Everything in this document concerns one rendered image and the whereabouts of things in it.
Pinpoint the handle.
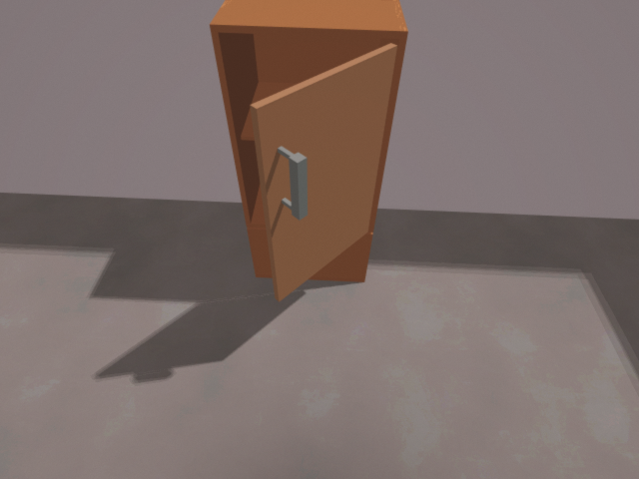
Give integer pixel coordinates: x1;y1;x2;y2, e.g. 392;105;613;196
278;147;308;221

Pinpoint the cupboard door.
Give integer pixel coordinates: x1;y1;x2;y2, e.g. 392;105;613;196
250;43;397;302

